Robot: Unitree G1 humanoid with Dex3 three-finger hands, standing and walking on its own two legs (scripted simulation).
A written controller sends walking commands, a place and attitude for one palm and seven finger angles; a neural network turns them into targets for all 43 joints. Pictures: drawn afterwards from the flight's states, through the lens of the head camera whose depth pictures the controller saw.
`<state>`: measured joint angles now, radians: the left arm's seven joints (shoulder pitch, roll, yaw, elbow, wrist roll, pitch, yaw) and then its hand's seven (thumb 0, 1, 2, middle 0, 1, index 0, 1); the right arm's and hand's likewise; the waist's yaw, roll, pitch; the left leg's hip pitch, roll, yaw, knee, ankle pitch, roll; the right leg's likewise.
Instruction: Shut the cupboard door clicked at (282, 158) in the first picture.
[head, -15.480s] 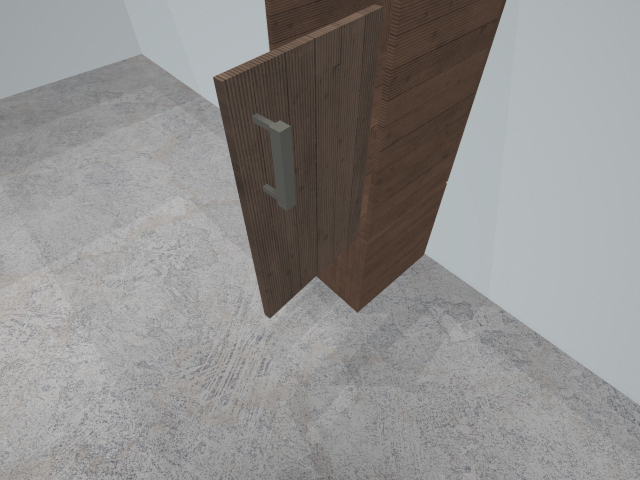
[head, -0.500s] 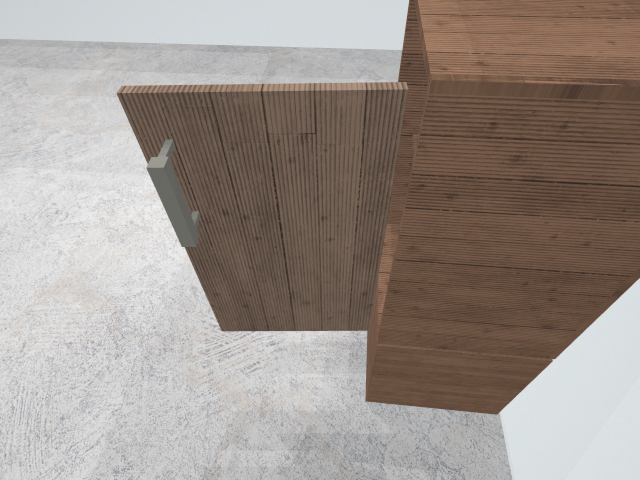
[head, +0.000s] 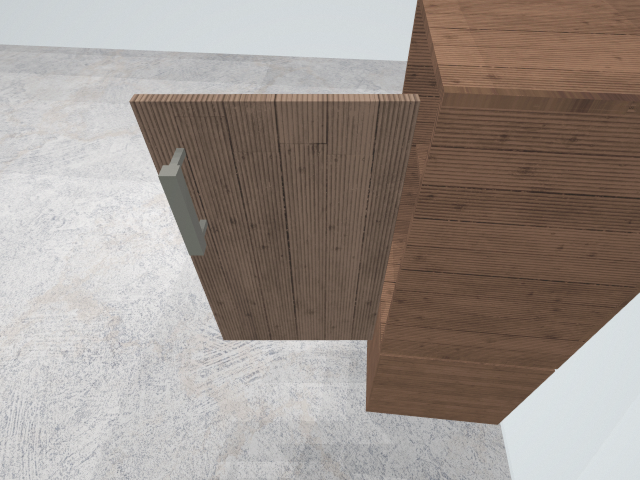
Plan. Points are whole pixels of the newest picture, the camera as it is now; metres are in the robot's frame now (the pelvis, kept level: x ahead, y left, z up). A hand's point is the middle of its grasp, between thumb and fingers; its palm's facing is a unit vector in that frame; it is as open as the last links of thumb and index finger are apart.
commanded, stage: come to a stop and stand still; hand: left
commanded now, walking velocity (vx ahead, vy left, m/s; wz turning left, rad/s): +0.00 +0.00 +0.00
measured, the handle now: (188, 204) +0.44 +0.21 +0.11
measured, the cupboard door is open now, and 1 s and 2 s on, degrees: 96 96 96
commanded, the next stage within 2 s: look again from close up in 0.88 s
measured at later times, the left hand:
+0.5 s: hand out of the picture +0.01 +0.20 -0.18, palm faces +0.01 -0.98 -0.18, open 7.4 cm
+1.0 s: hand out of the picture +0.00 +0.22 -0.18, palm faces +0.00 -0.99 -0.17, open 7.4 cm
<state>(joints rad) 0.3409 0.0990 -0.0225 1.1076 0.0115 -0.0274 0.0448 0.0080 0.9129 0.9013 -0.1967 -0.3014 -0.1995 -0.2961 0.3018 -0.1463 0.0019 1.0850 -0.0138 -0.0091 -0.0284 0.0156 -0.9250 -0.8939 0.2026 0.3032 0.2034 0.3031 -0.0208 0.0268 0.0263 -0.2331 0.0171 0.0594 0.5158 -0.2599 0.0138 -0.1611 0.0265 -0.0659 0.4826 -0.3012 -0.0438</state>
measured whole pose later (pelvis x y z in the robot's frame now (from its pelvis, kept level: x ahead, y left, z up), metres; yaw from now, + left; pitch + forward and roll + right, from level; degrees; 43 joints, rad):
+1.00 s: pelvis +0.01 +0.06 +0.00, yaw -1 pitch -1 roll +0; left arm 0.31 0.15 -0.02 1.11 0.01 -0.01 0.04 0.01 0.91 0.90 -0.19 -0.30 -0.20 -0.30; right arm 0.26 -0.15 0.02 1.13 -0.01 -0.03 -0.03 0.01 -0.92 -0.89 0.20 0.30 0.20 0.30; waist 0.00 -0.03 0.04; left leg -0.17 -0.07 0.10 0.41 -0.23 0.10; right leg -0.12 -0.06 -0.03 0.42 -0.28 0.04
